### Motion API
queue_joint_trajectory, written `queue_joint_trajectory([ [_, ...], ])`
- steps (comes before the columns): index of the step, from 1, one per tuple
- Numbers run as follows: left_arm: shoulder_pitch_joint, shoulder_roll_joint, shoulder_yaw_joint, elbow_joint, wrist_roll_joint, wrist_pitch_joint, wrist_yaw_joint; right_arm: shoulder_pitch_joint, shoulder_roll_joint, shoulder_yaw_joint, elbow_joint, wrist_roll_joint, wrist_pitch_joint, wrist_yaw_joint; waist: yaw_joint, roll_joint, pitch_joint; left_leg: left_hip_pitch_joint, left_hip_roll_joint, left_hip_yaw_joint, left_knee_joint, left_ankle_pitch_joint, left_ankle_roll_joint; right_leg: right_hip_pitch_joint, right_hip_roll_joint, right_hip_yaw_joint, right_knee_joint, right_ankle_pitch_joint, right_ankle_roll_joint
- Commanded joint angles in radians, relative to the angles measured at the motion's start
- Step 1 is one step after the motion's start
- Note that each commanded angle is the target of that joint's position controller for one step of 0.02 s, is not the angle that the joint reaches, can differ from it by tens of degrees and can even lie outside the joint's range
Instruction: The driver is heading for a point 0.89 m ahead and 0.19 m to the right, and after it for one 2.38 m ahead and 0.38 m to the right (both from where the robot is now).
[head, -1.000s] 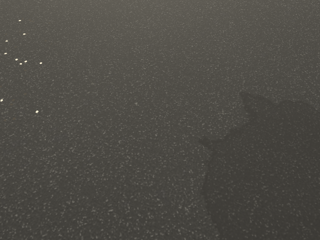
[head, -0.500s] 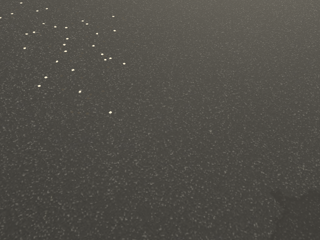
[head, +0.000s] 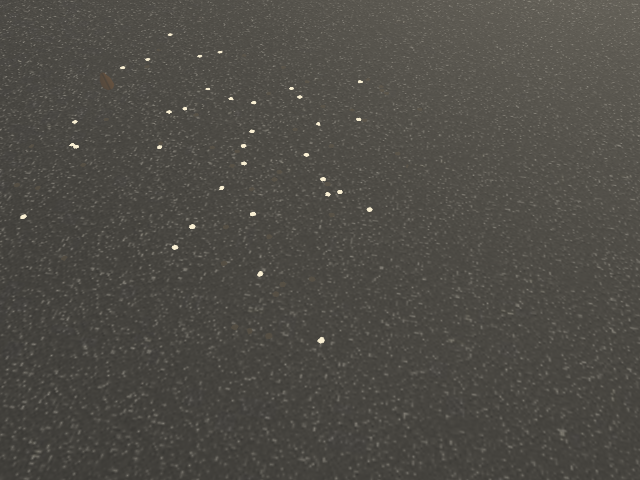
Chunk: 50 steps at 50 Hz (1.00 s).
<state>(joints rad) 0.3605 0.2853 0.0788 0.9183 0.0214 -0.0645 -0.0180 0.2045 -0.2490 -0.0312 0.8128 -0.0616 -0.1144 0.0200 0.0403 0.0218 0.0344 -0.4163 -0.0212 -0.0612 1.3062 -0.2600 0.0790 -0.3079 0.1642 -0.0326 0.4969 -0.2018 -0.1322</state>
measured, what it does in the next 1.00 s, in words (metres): walks ahead, turning right: left foot, then right foot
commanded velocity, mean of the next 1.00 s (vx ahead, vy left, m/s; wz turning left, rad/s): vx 1.00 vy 0.00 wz -0.56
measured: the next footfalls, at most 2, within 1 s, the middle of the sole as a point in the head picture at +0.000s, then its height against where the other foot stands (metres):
left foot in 0.28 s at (268, 479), level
right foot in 0.72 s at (436, 360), level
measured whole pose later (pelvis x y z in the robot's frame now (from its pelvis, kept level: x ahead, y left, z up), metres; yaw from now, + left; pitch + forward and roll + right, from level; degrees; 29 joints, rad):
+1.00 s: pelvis +0.83 -0.22 +0.01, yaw -34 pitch +0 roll -2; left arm 0.44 0.28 0.05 0.88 0.02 -0.11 -0.02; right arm 0.21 -0.25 -0.01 0.78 -0.01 -0.03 0.04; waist 0.03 0.03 0.03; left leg -0.77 0.12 -0.04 1.05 -0.06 0.07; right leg 0.05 0.15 -0.14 0.25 -0.31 -0.14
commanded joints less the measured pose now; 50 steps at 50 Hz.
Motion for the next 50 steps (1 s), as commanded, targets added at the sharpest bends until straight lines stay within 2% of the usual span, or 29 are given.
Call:
queue_joint_trajectory([
  [1,0.039,0.057,0.0,-0.033,-0.012,-0.039,0.006,-0.017,-0.048,0.013,-0.124,-0.027,0.009,0.007,-0.072,-0.011,0.026,-0.249,0.1,-0.042,-0.11,-0.041,-0.052,0.074,-0.286,0.529,-0.322,-0.129,-0.194],
  [5,0.057,0.097,0.014,-0.069,-0.015,-0.05,0.006,-0.267,-0.039,0.047,-0.234,0.008,0.011,0.027,-0.027,-0.025,0.105,-0.105,0.097,0.045,-0.519,0.199,-0.11,-0.132,-0.215,0.404,-0.418,0.023,-0.15],
  [7,0.083,0.123,0.025,-0.073,-0.028,-0.051,-0.003,-0.312,-0.029,0.053,-0.247,0.023,0.012,0.031,0.009,-0.05,0.077,0.032,0.056,0.074,-0.637,0.347,-0.112,-0.132,-0.2,0.378,-0.409,0.186,-0.11],
  [10,0.139,0.137,0.032,-0.067,-0.037,-0.041,-0.002,-0.328,-0.065,0.042,-0.262,0.027,0.01,0.013,0.037,-0.068,0.026,0.05,0.024,0.066,-0.759,0.337,-0.099,0.08,-0.22,0.395,-0.288,0.409,-0.07],
  [12,0.152,0.168,0.038,-0.064,-0.03,-0.035,0.005,-0.22,-0.121,0.016,-0.237,0.026,0.003,-0.007,-0.013,-0.067,-0.077,0.198,-0.023,0.07,-0.822,0.197,-0.078,0.181,-0.216,0.388,-0.067,0.65,-0.032],
  [13,0.124,0.194,0.045,-0.071,-0.03,-0.035,0.002,-0.078,-0.153,-0.002,-0.204,0.025,-0.004,-0.021,-0.092,-0.062,-0.162,0.381,-0.003,0.06,-0.83,0.169,-0.062,0.135,-0.182,0.365,0.126,0.655,-0.012],
  [14,0.08,0.168,0.04,-0.095,-0.032,-0.043,-0.003,0.119,-0.221,-0.029,-0.173,0.012,-0.009,-0.044,-0.188,-0.047,-0.27,0.628,0.127,-0.048,-0.796,0.016,-0.034,-0.024,-0.145,0.339,0.38,0.475,-0.001],
  [15,0.088,0.002,0.002,-0.136,-0.046,-0.05,0.005,0.281,-0.292,-0.054,-0.15,-0.027,-0.004,-0.06,-0.202,0.153,-0.405,0.888,0.439,-0.4,-0.829,-0.267,0.01,-0.28,-0.077,0.232,0.702,-0.207,0.005],
  [16,0.14,0.024,-0.011,-0.194,-0.072,-0.039,0.012,0.231,-0.326,-0.07,-0.139,-0.017,0.006,-0.045,-0.13,0.359,-0.498,0.896,0.553,-0.826,-0.999,-0.449,0.102,-0.447,-0.089,0.153,0.9,-0.274,0.006],
  [17,0.035,0.078,-0.003,-0.167,-0.043,-0.017,0.018,0.125,-0.196,-0.053,-0.162,-0.007,0.012,-0.038,-0.134,0.165,-0.308,0.743,0.466,-0.676,-1.03,-0.518,0.083,-0.518,-0.169,0.13,0.922,-0.154,0.002],
  [18,-0.04,0.08,0.0,-0.174,-0.021,-0.008,0.004,0.083,-0.124,-0.035,-0.154,0.004,0.011,-0.031,-0.132,0.064,-0.184,0.609,0.413,-0.484,-1.026,-0.33,0.062,-0.511,-0.195,0.116,0.868,-0.089,0.009],
  [19,-0.076,0.064,0.0,-0.179,-0.011,0.001,-0.009,0.081,-0.104,-0.03,-0.133,-0.002,0.01,-0.028,-0.114,0.021,-0.123,0.514,0.375,-0.36,-1.042,-0.142,0.045,-0.484,-0.22,0.113,0.838,-0.074,0.019],
  [20,-0.102,0.041,-0.002,-0.196,0.006,0.015,-0.024,0.108,-0.09,-0.024,-0.1,0.004,0.005,-0.03,-0.095,0.032,-0.079,0.451,0.336,-0.25,-1.055,-0.031,0.03,-0.473,-0.241,0.113,0.82,-0.074,0.023],
  [23,-0.176,-0.007,-0.019,-0.261,0.012,0.052,-0.046,0.16,-0.05,-0.017,-0.031,0.039,-0.018,-0.012,-0.054,0.082,-0.032,0.409,0.318,-0.062,-1.075,0.221,-0.001,-0.528,-0.276,0.088,0.805,-0.051,0.027],
  [27,-0.305,0.015,-0.038,-0.347,0.011,0.056,-0.071,0.109,-0.09,-0.022,-0.012,0.038,-0.034,-0.014,-0.009,0.073,0.04,0.307,0.264,0.176,-1.158,0.386,-0.032,-0.486,-0.272,0.03,0.616,0.157,0.023],
  [29,-0.379,0.031,-0.046,-0.368,0.011,0.057,-0.085,0.127,-0.122,-0.027,0.003,0.037,-0.034,-0.018,-0.018,0.021,0.092,0.29,0.234,0.276,-1.203,0.466,-0.049,-0.401,-0.244,-0.054,0.438,0.221,0.001],
  [32,-0.403,0.04,-0.054,-0.364,0.018,0.048,-0.087,0.233,-0.188,-0.034,0.03,0.034,-0.023,-0.032,-0.018,0.032,0.077,0.369,0.238,0.33,-1.103,1.043,-0.064,-0.213,-0.131,-0.164,0.286,0.193,-0.051],
  [34,-0.223,0.09,-0.036,-0.305,0.022,0.038,-0.069,0.225,-0.264,-0.047,0.024,0.029,0.005,-0.047,0.091,0.088,-0.036,0.422,0.281,0.315,-0.846,1.304,-0.048,-0.001,-0.065,-0.135,0.243,0.096,-0.086],
  [35,-0.016,0.127,-0.015,-0.237,0.023,0.034,-0.054,0.187,-0.281,-0.049,0.01,0.024,0.019,-0.05,0.184,0.104,-0.128,0.37,0.295,0.295,-0.621,1.31,-0.025,0.217,-0.054,-0.087,0.208,0.067,-0.113],
  [36,0.145,0.173,0.012,-0.173,0.027,0.035,-0.032,0.167,-0.276,-0.048,0.003,0.023,0.027,-0.046,0.252,0.066,-0.19,0.223,0.248,0.304,-0.31,1.069,-0.016,0.459,-0.067,-0.022,0.119,0.026,-0.129],
  [37,0.083,0.263,0.041,-0.168,0.009,0.045,-0.009,0.194,-0.149,-0.028,-0.025,0.015,0.024,-0.032,0.126,-0.221,-0.198,-0.071,0.064,0.287,0.112,-0.119,-0.041,0.628,-0.261,0.243,0.12,0.031,-0.112],
  [38,0.029,0.332,0.048,-0.23,0.025,0.049,-0.003,0.309,-0.135,-0.007,-0.108,0.07,0.016,-0.024,0.041,-0.277,-0.449,-0.352,0.022,0.077,0.37,-0.242,-0.051,0.873,-0.521,0.761,-0.05,-0.038,-0.305],
  [39,0.046,0.259,0.045,-0.236,0.022,0.052,0.012,0.146,-0.194,-0.016,-0.109,0.066,0.003,-0.029,0.111,-0.052,-0.351,-0.426,0.06,0.022,0.347,-0.109,-0.041,0.754,-0.487,0.731,-0.181,-0.159,-0.255],
  [40,0.006,0.213,0.031,-0.2,0.017,0.039,0.022,0.14,-0.169,-0.009,-0.103,0.073,0.003,-0.026,0.049,-0.008,-0.147,-0.419,0.104,0.032,0.254,-0.059,-0.033,0.534,-0.475,0.601,-0.226,-0.14,-0.218],
  [41,-0.027,0.162,0.017,-0.184,0.023,0.017,0.019,0.131,-0.142,-0.002,-0.089,0.058,0.012,-0.022,0.0,0.07,-0.075,-0.348,0.14,0.003,0.157,-0.043,-0.029,0.362,-0.444,0.511,-0.251,-0.106,-0.182],
  [42,-0.049,0.138,0.006,-0.185,0.028,-0.007,0.021,0.162,-0.12,0.003,-0.062,0.047,0.034,-0.014,-0.036,0.09,-0.033,-0.256,0.152,-0.025,0.111,-0.033,-0.028,0.219,-0.428,0.435,-0.273,-0.052,-0.159],
  [44,-0.05,0.086,-0.013,-0.152,0.009,-0.043,0.016,0.197,-0.088,0.003,-0.03,0.038,0.077,0.008,-0.088,0.041,0.028,-0.179,0.175,-0.049,0.003,-0.016,-0.035,0.069,-0.377,0.292,-0.351,-0.05,-0.1],
  [46,-0.024,0.085,-0.013,-0.128,-0.001,-0.065,0.004,0.122,-0.067,0.002,-0.046,0.047,0.09,0.021,-0.076,-0.018,0.073,-0.255,0.167,-0.03,-0.094,0.09,-0.027,0.083,-0.329,0.147,-0.39,0.121,-0.028],
  [50,0.0,0.058,-0.026,-0.11,-0.009,-0.086,-0.006,-0.059,-0.047,0.009,-0.092,0.063,0.072,0.035,-0.037,-0.028,0.1,-0.254,0.116,0.095,-0.378,0.358,0.006,0.126,-0.243,-0.104,-0.416,0.503,0.06],
])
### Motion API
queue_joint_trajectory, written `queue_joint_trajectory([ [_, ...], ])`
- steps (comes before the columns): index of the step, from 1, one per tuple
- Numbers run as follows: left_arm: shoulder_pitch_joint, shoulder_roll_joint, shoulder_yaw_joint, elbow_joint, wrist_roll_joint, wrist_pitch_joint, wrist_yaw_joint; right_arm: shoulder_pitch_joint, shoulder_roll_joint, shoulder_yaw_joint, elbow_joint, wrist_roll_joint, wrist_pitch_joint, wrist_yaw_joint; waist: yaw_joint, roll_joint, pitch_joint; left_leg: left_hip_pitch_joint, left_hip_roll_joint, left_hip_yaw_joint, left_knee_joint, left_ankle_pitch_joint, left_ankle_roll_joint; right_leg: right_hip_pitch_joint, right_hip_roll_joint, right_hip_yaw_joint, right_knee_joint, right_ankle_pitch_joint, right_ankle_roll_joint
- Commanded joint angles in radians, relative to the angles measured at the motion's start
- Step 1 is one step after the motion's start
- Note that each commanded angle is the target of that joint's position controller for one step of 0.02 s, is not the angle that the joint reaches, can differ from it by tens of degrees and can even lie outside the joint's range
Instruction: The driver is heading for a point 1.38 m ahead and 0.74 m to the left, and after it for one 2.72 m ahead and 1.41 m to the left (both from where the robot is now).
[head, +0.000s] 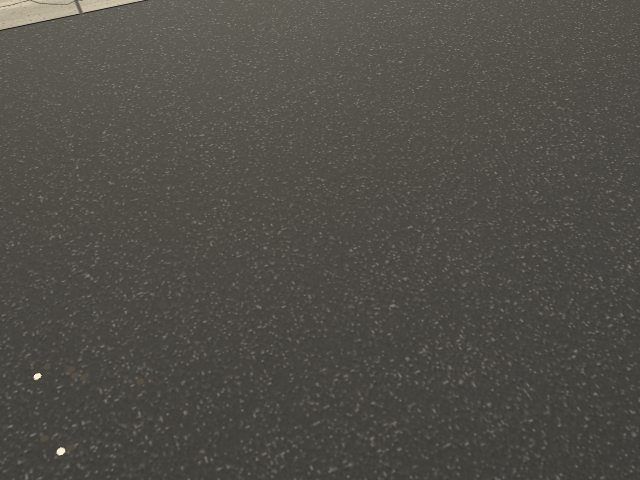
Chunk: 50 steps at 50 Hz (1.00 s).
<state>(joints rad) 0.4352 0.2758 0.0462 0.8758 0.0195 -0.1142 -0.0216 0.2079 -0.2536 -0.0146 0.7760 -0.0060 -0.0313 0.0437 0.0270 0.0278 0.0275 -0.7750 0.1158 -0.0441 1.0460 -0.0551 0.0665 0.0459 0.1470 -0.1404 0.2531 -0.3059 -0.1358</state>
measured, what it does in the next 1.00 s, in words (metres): walks ahead, turning left: left foot, then right foot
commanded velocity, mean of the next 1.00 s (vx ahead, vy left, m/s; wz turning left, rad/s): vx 1.00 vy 0.00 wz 0.86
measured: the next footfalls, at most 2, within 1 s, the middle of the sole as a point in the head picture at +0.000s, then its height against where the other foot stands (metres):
left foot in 0.18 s outside the picture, level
right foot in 0.62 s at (320, 341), level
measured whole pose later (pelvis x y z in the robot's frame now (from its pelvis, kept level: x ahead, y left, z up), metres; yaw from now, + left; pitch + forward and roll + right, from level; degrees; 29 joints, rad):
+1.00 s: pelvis +0.87 +0.26 -0.02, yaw +52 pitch +2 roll -2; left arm 0.54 0.29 0.04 0.90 0.03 -0.11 0.01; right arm -0.09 -0.31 -0.01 0.56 -0.04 -0.01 0.10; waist 0.09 0.04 0.03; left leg -0.76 0.02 0.12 0.80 -0.04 0.16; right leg 0.24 -0.01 -0.30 0.19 -0.43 0.06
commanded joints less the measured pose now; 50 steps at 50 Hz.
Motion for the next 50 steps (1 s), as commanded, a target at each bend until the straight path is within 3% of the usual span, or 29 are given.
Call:
queue_joint_trajectory([
  [1,-0.061,0.071,0.003,-0.061,-0.011,-0.041,0.003,-0.098,-0.034,-0.003,-0.066,0.005,-0.016,0.019,-0.016,-0.034,0.105,0.133,-0.032,0.119,-0.188,0.209,0.03,-0.21,-0.231,-0.028,-0.182,0.68,0.075],
  [4,-0.021,0.108,-0.001,-0.037,-0.014,-0.045,0.028,-0.143,-0.044,0.0,-0.075,0.001,-0.023,0.034,-0.013,-0.06,0.076,0.214,-0.11,0.212,-0.353,0.286,0.072,-0.053,-0.263,-0.084,-0.149,1.047,0.119],
  [6,-0.033,0.167,0.011,-0.042,-0.001,-0.023,0.06,-0.069,-0.091,-0.012,-0.056,-0.006,-0.014,0.033,-0.069,-0.127,0.0,0.296,-0.182,0.25,-0.383,0.18,0.095,0.076,-0.302,-0.101,0.015,1.39,0.145],
  [8,-0.107,0.22,0.028,-0.066,0.022,0.018,0.082,0.216,-0.169,-0.046,0.019,-0.007,-0.002,0.02,-0.224,-0.164,-0.131,0.565,-0.24,0.235,-0.361,0.019,0.133,0.055,-0.341,-0.087,0.394,1.562,0.147],
  [9,-0.188,0.241,0.037,-0.092,0.031,0.035,0.082,0.441,-0.219,-0.075,0.08,-0.01,0.001,0.005,-0.339,-0.136,-0.194,0.786,-0.214,0.141,-0.411,-0.073,0.185,-0.09,-0.337,-0.067,0.74,1.416,0.131],
  [10,-0.236,0.174,0.024,-0.096,0.035,0.033,0.057,0.473,-0.245,-0.097,0.102,0.007,0.006,-0.015,-0.333,0.012,-0.144,0.902,-0.156,0.045,-0.438,-0.127,0.223,-0.323,-0.176,-0.066,1.153,0.538,0.112],
  [11,-0.161,0.018,-0.019,-0.195,0.016,0.01,0.038,0.339,-0.325,-0.112,0.076,-0.021,0.017,-0.021,-0.126,0.283,-0.149,1.128,0.035,-0.427,-0.451,-0.078,0.392,-0.835,-0.047,0.058,1.492,-0.225,0.17],
  [12,-0.194,0.055,-0.036,-0.25,0.016,-0.018,0.034,0.303,-0.305,-0.114,0.036,-0.011,0.018,-0.021,-0.152,0.128,-0.25,1.151,0.127,-0.72,-0.692,-0.327,0.449,-0.946,-0.084,0.24,1.474,-0.167,0.144],
  [13,-0.241,0.094,-0.037,-0.256,0.023,-0.037,0.026,0.272,-0.238,-0.104,0.029,-0.011,0.017,-0.029,-0.122,-0.031,-0.131,0.995,0.127,-0.713,-0.816,-0.463,0.385,-0.938,-0.146,0.264,1.335,-0.065,0.122],
  [14,-0.237,0.103,-0.036,-0.25,0.027,-0.038,0.022,0.232,-0.194,-0.093,0.035,-0.011,0.014,-0.03,-0.059,-0.114,-0.033,0.819,0.1,-0.643,-0.85,-0.437,0.334,-0.878,-0.189,0.247,1.213,-0.02,0.121],
  [15,-0.245,0.099,-0.041,-0.252,0.047,-0.021,0.021,0.208,-0.188,-0.087,0.03,-0.008,0.0,-0.034,-0.024,-0.133,0.014,0.691,0.054,-0.57,-0.852,-0.356,0.311,-0.824,-0.214,0.243,1.155,-0.032,0.136],
  [16,-0.231,0.092,-0.046,-0.252,0.062,0.007,0.019,0.184,-0.177,-0.08,0.022,-0.004,-0.014,-0.039,0.009,-0.14,0.044,0.578,0.006,-0.499,-0.87,-0.319,0.297,-0.768,-0.239,0.234,1.091,-0.031,0.157],
  [18,-0.279,0.081,-0.056,-0.282,0.063,0.044,0.013,0.169,-0.189,-0.079,0.011,0.002,-0.041,-0.032,0.02,-0.109,0.082,0.4,-0.069,-0.387,-0.908,-0.225,0.283,-0.679,-0.266,0.186,0.916,-0.003,0.188],
  [22,-0.487,0.045,-0.076,-0.365,0.024,0.043,-0.004,0.218,-0.211,-0.095,0.011,0.014,-0.052,-0.028,-0.075,-0.024,0.087,0.391,-0.149,-0.295,-0.893,0.069,0.212,-0.575,-0.234,0.127,0.518,0.328,0.195],
  [26,-0.547,0.067,-0.07,-0.394,0.01,0.031,0.002,0.259,-0.237,-0.112,0.012,0.012,-0.045,-0.029,-0.133,0.039,0.021,0.61,-0.11,-0.338,-0.798,0.301,0.161,-0.52,-0.171,0.139,0.314,0.395,0.167],
  [28,-0.447,0.121,-0.047,-0.367,0.009,0.025,0.016,0.22,-0.264,-0.119,-0.003,0.007,-0.047,-0.038,-0.078,0.042,-0.053,0.668,-0.105,-0.356,-0.661,0.489,0.117,-0.348,-0.128,0.153,0.247,0.313,0.151],
  [29,-0.304,0.173,-0.023,-0.332,0.003,0.02,0.029,0.191,-0.298,-0.125,-0.01,-0.001,-0.05,-0.035,0.001,0.036,-0.148,0.679,-0.111,-0.346,-0.49,0.58,0.095,-0.194,-0.116,0.157,0.261,0.218,0.138],
  [30,-0.082,0.215,0.001,-0.28,0.004,0.017,0.046,0.12,-0.304,-0.125,-0.028,-0.006,-0.058,-0.03,0.134,0.028,-0.25,0.571,-0.144,-0.324,-0.246,0.517,0.075,0.048,-0.169,0.181,0.289,0.15,0.122],
  [31,0.149,0.282,0.029,-0.243,0.031,0.014,0.069,0.096,-0.174,-0.091,-0.059,-0.01,-0.071,-0.032,0.204,-0.109,-0.392,0.407,-0.196,-0.249,0.098,0.078,0.08,0.291,-0.392,0.401,0.289,-0.221,0.101],
  [32,0.042,0.36,0.045,-0.259,0.062,0.019,0.06,0.234,-0.05,-0.049,-0.129,0.051,-0.069,-0.029,0.042,-0.49,-0.522,0.116,-0.286,-0.134,0.361,-0.463,0.043,0.449,-0.665,1.022,0.043,-0.438,-0.004],
  [33,-0.077,0.272,0.049,-0.28,0.051,0.031,0.052,0.186,-0.138,-0.047,-0.094,0.019,-0.046,-0.041,0.043,-0.318,-0.39,-0.019,-0.179,-0.094,0.427,-0.35,0.06,0.324,-0.62,1.049,-0.006,-0.646,-0.032],
  [34,-0.134,0.171,0.025,-0.282,0.039,0.035,0.049,0.085,-0.181,-0.057,-0.091,-0.008,-0.034,-0.033,0.058,-0.169,-0.237,-0.03,-0.132,-0.063,0.38,-0.264,0.053,0.18,-0.555,0.83,0.011,-0.522,-0.013],
  [35,-0.136,0.127,0.015,-0.254,0.038,0.037,0.044,0.042,-0.179,-0.06,-0.095,-0.017,-0.024,-0.019,0.048,-0.067,-0.141,-0.005,-0.098,-0.049,0.331,-0.229,0.044,0.056,-0.511,0.662,0.014,-0.297,0.002],
  [36,-0.103,0.116,0.01,-0.216,0.036,0.033,0.045,-0.01,-0.157,-0.056,-0.116,-0.031,-0.014,-0.002,0.04,-0.064,-0.086,0.008,-0.066,-0.053,0.295,-0.225,0.041,-0.02,-0.466,0.528,0.001,-0.146,0.024],
  [39,-0.047,0.07,0.001,-0.134,0.007,0.004,0.025,-0.051,-0.085,-0.032,-0.168,-0.033,0.025,0.025,-0.008,-0.12,-0.012,-0.03,-0.018,-0.035,0.277,-0.208,0.031,-0.099,-0.439,0.318,-0.044,0.089,0.057],
  [43,-0.095,0.092,0.005,-0.11,0.006,-0.021,0.014,-0.163,-0.089,-0.016,-0.241,-0.028,0.034,0.041,-0.054,-0.116,0.049,-0.018,-0.017,0.019,0.126,-0.01,0.026,-0.184,-0.392,0.056,-0.113,0.35,0.085],
  [46,-0.046,0.125,0.012,-0.075,0.008,-0.023,0.02,-0.278,-0.089,-0.005,-0.266,-0.028,0.031,0.061,-0.029,-0.063,0.12,0.065,-0.053,0.142,-0.131,0.08,0.059,-0.168,-0.347,-0.088,-0.155,0.513,0.114],
  [48,0.016,0.158,0.014,-0.055,0.011,-0.019,0.027,-0.307,-0.074,0.004,-0.263,-0.031,0.021,0.066,-0.021,-0.07,0.117,0.196,-0.122,0.209,-0.256,0.07,0.1,-0.124,-0.352,-0.128,-0.12,0.887,0.127],
  [50,0.051,0.217,0.024,-0.045,0.01,0.001,0.042,-0.226,-0.101,-0.005,-0.224,-0.037,0.013,0.05,-0.076,-0.126,0.044,0.325,-0.205,0.233,-0.296,-0.021,0.131,-0.023,-0.385,-0.125,0.031,1.302,0.122],
])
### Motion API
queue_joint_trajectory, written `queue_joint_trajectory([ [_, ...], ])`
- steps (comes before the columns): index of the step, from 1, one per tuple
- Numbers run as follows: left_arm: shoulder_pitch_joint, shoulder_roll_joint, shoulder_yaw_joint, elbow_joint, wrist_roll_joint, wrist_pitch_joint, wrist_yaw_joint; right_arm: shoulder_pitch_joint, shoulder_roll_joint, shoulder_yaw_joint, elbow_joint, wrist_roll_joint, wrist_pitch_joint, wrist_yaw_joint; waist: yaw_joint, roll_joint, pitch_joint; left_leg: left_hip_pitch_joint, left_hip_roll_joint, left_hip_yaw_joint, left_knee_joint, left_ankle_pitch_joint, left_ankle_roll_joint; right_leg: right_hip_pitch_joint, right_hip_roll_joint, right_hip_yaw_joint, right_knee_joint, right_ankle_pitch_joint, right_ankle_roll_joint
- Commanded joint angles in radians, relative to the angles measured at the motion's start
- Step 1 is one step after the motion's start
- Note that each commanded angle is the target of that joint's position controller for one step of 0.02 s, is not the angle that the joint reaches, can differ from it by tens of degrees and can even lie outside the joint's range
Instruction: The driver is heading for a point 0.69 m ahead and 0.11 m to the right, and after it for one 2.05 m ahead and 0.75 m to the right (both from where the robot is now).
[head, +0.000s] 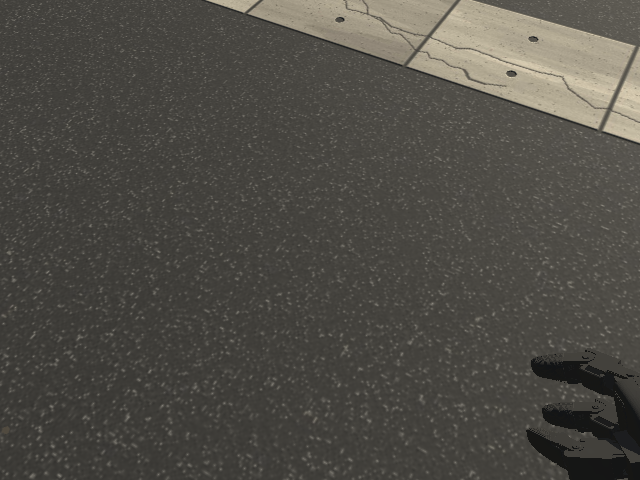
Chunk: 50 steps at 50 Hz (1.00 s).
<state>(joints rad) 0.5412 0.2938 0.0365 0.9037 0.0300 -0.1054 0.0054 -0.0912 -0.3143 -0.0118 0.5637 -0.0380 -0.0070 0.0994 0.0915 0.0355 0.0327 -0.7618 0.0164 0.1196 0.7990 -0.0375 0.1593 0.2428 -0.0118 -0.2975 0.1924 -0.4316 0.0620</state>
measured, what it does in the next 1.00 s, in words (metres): walks ahead, turning right: left foot, then right foot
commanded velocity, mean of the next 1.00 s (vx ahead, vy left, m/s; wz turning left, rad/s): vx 0.71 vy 0.00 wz -0.51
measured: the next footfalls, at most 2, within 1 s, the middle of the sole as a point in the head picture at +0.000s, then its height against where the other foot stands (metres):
left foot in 0.06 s outside the picture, level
right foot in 0.52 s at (406, 373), level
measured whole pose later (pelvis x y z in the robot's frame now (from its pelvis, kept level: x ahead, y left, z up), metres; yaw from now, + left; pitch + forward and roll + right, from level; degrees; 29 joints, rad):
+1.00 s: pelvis +0.81 -0.06 +0.01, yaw -37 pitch +2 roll +2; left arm 0.19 0.33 0.07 0.65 -0.03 0.04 0.02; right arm 0.05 -0.25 -0.02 0.60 -0.03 -0.05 -0.04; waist 0.04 -0.01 0.06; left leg -0.48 -0.06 -0.07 0.49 -0.06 0.00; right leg -0.48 0.12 0.14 1.35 -0.54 0.07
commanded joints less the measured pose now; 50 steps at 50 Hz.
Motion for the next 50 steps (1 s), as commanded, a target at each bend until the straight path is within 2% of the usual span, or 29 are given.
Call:
queue_joint_trajectory([
  [1,-0.075,0.233,0.04,-0.078,0.003,0.009,0.022,0.198,-0.071,-0.021,0.03,-0.007,-0.018,-0.018,-0.213,-0.152,-0.033,0.447,-0.135,0.045,-0.07,-0.097,0.059,-0.21,-0.251,0.04,0.264,1.519,-0.089],
  [3,-0.147,0.243,0.041,-0.102,0.005,0.029,0.021,0.568,-0.152,-0.071,0.162,-0.011,-0.023,-0.054,-0.378,-0.139,-0.177,0.895,-0.122,-0.071,-0.221,-0.144,0.106,-0.408,-0.22,0.043,0.804,1.291,-0.124],
  [4,-0.127,0.116,0.021,-0.137,0.014,0.024,0.008,0.514,-0.243,-0.102,0.167,0.009,-0.013,-0.077,-0.249,0.149,-0.207,1.092,0.088,-0.358,-0.2,-0.124,0.092,-0.709,-0.041,0.066,1.214,0.074,-0.096],
  [5,-0.038,0.111,0.005,-0.218,-0.042,0.017,0.001,0.472,-0.299,-0.111,0.111,-0.008,-0.005,-0.083,-0.184,0.204,-0.45,1.323,0.336,-0.869,-0.361,-0.205,0.287,-0.992,0.013,0.27,1.484,-0.061,-0.087],
  [6,-0.197,0.153,0.01,-0.221,-0.038,0.005,0.006,0.492,-0.231,-0.108,0.111,-0.005,-0.006,-0.096,-0.242,-0.028,-0.355,1.214,0.297,-0.81,-0.462,-0.254,0.235,-1.058,-0.032,0.343,1.46,0.06,-0.102],
  [7,-0.2,0.12,0.001,-0.214,-0.046,0.002,0.003,0.467,-0.189,-0.096,0.155,0.0,-0.021,-0.105,-0.185,-0.061,-0.159,1.002,0.288,-0.685,-0.507,-0.213,0.203,-1.055,-0.067,0.338,1.364,0.099,-0.11],
  [8,-0.216,0.095,-0.006,-0.202,-0.03,0.01,-0.001,0.441,-0.14,-0.083,0.175,-0.006,-0.044,-0.104,-0.14,-0.14,-0.074,0.831,0.255,-0.597,-0.533,-0.171,0.167,-0.995,-0.101,0.367,1.264,0.107,-0.112],
  [11,-0.143,0.048,-0.009,-0.143,-0.007,0.072,-0.031,0.407,-0.06,-0.052,0.203,0.004,-0.097,-0.104,-0.049,-0.101,0.018,0.551,0.195,-0.39,-0.637,-0.151,0.096,-0.84,-0.14,0.407,1.108,0.122,-0.101],
  [14,-0.303,0.028,-0.009,-0.188,-0.018,0.082,-0.047,0.436,-0.057,-0.05,0.234,0.015,-0.126,-0.084,-0.079,-0.038,0.101,0.546,0.128,-0.186,-0.717,0.034,0.019,-0.946,-0.134,0.368,0.937,0.295,-0.11],
  [17,-0.387,0.015,-0.015,-0.201,-0.032,0.07,-0.062,0.426,-0.046,-0.041,0.239,0.023,-0.139,-0.08,-0.093,-0.036,0.084,0.586,0.045,0.009,-0.729,0.301,-0.063,-0.895,-0.078,0.259,0.735,0.517,-0.14],
  [21,-0.481,0.021,-0.022,-0.226,-0.021,0.056,-0.081,0.498,-0.092,-0.038,0.268,0.027,-0.15,-0.107,-0.109,-0.006,0.074,0.764,0.106,0.088,-0.697,0.781,-0.124,-0.794,0.003,0.128,0.499,0.635,-0.2],
  [24,-0.234,0.108,0.009,-0.163,-0.017,0.068,-0.076,0.457,-0.183,-0.061,0.252,-0.001,-0.102,-0.151,0.042,0.094,-0.094,0.885,0.162,0.101,-0.294,1.263,-0.159,-0.552,0.126,0.092,0.495,0.42,-0.239],
  [25,-0.013,0.156,0.035,-0.099,-0.017,0.072,-0.065,0.39,-0.205,-0.069,0.227,-0.012,-0.082,-0.156,0.151,0.099,-0.181,0.804,0.177,0.082,-0.015,1.247,-0.154,-0.344,0.133,0.141,0.499,0.336,-0.275],
  [26,0.15,0.198,0.065,-0.058,-0.013,0.074,-0.045,0.328,-0.205,-0.075,0.216,-0.003,-0.072,-0.147,0.244,0.014,-0.202,0.654,0.089,0.105,0.425,0.855,-0.155,-0.176,0.088,0.242,0.378,0.338,-0.332],
  [27,0.07,0.27,0.089,-0.053,-0.025,0.087,-0.027,0.326,-0.032,-0.034,0.158,-0.012,-0.101,-0.123,0.088,-0.33,-0.147,0.172,-0.122,0.035,0.858,-0.436,-0.198,0.068,-0.087,0.519,0.467,0.743,-0.39],
  [28,0.004,0.348,0.107,-0.1,-0.006,0.088,-0.026,0.414,-0.032,-0.014,0.079,0.031,-0.118,-0.119,0.021,-0.287,-0.38,-0.071,-0.136,-0.18,1.038,-0.495,-0.21,0.252,-0.259,0.965,0.297,0.701,-0.599],
  [29,-0.061,0.281,0.103,-0.146,-0.013,0.089,-0.015,0.359,-0.068,-0.003,0.075,0.016,-0.134,-0.12,0.024,-0.053,-0.324,-0.082,-0.065,-0.237,0.938,-0.404,-0.182,0.149,-0.273,1.008,0.179,0.603,-0.562],
  [30,-0.119,0.204,0.081,-0.135,-0.02,0.092,-0.007,0.339,-0.072,0.0,0.074,0.015,-0.139,-0.116,-0.05,0.046,-0.127,-0.046,-0.021,-0.225,0.79,-0.352,-0.176,-0.095,-0.239,0.913,0.134,0.642,-0.504],
  [31,-0.155,0.164,0.069,-0.133,-0.026,0.088,-0.007,0.318,-0.061,0.001,0.065,0.0,-0.124,-0.117,-0.096,0.087,-0.037,0.008,0.016,-0.218,0.688,-0.349,-0.187,-0.266,-0.196,0.825,0.127,0.739,-0.463],
  [32,-0.261,0.08,0.04,-0.227,-0.045,0.04,-0.027,0.298,-0.102,-0.026,0.041,0.048,-0.135,-0.108,-0.118,0.089,-0.055,0.088,-0.006,-0.275,0.656,-0.377,-0.19,-0.375,-0.155,0.838,0.08,0.665,-0.458],
  [35,-0.353,0.163,0.062,-0.25,-0.065,0.018,-0.014,0.226,-0.081,-0.027,-0.006,0.012,-0.118,-0.122,-0.163,0.067,0.024,0.243,0.004,-0.199,0.231,-0.302,-0.228,-0.656,-0.002,0.628,0.079,0.848,-0.378],
  [38,-0.266,0.194,0.086,-0.219,-0.07,0.077,0.033,0.138,0.0,-0.007,-0.037,0.022,-0.105,-0.13,-0.087,-0.032,-0.104,0.419,-0.134,-0.128,-0.141,-0.022,-0.255,-0.667,0.114,0.546,0.206,0.901,-0.233],
  [42,-0.25,0.133,0.082,-0.231,-0.072,0.121,0.056,0.102,-0.057,-0.039,-0.059,0.055,-0.095,-0.12,-0.07,-0.151,-0.141,0.505,-0.158,-0.203,-0.367,0.155,-0.249,-0.572,0.128,0.675,0.348,0.574,-0.124],
  [44,-0.331,0.071,0.064,-0.282,-0.056,0.12,0.047,0.303,-0.082,-0.059,-0.002,0.025,-0.106,-0.127,-0.172,-0.136,-0.257,0.771,-0.016,-0.276,-0.473,0.379,-0.176,-0.585,0.177,0.618,0.666,0.417,-0.066],
  [45,-0.283,-0.03,0.031,-0.306,-0.015,0.122,0.042,0.375,-0.102,-0.056,0.0,0.011,-0.096,-0.138,-0.155,0.037,-0.38,1.02,0.242,-0.514,-0.327,0.784,-0.076,-0.757,0.248,0.515,0.927,-0.253,-0.045],
  [46,-0.079,0.009,0.031,-0.314,-0.024,0.111,0.02,0.368,-0.1,-0.047,-0.027,-0.032,-0.083,-0.131,-0.055,0.219,-0.501,1.1,0.458,-0.788,-0.287,1.034,0.088,-0.826,0.219,0.564,1.165,-0.394,-0.013],
  [47,-0.016,0.124,0.051,-0.302,-0.054,0.116,-0.004,0.277,-0.139,-0.073,-0.026,0.003,-0.069,-0.13,-0.017,0.256,-0.512,1.072,0.536,-0.891,-0.309,0.674,0.211,-0.919,0.121,0.519,1.343,-0.277,0.022],
  [49,-0.247,0.202,0.076,-0.301,-0.063,0.147,0.009,0.192,-0.03,-0.048,-0.062,0.014,-0.041,-0.152,-0.096,0.014,-0.302,0.817,0.312,-0.621,-0.404,0.092,0.102,-0.969,0.029,0.43,1.314,-0.046,0.043],
  [50,-0.302,0.179,0.073,-0.322,-0.063,0.163,0.02,0.171,-0.03,-0.039,-0.058,0.013,-0.027,-0.152,-0.09,-0.009,-0.206,0.672,0.235,-0.524,-0.438,0.083,0.065,-0.928,0.023,0.412,1.241,-0.02,0.045],
])
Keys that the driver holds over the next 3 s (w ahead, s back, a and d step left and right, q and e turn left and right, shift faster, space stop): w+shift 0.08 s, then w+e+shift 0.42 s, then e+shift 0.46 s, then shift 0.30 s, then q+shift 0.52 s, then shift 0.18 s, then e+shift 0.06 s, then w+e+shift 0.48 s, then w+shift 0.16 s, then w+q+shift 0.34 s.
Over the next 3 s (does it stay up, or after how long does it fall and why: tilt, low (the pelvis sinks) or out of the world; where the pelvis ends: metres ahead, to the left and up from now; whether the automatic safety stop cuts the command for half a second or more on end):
stays up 1.36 -0.47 0.02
